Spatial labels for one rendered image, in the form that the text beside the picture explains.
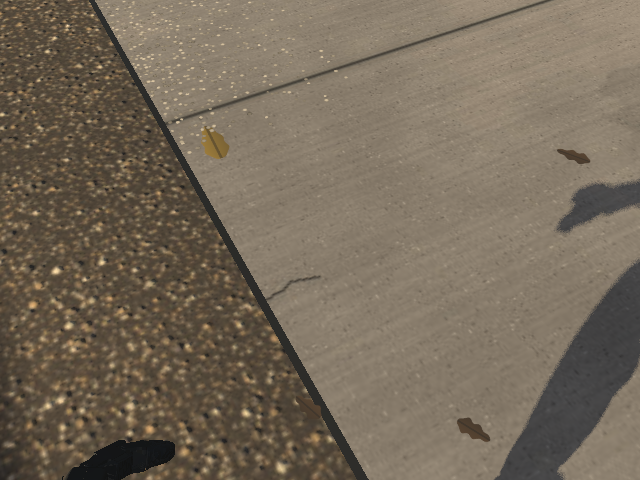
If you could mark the left robot hand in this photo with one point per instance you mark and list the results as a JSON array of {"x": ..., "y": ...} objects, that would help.
[{"x": 120, "y": 459}]

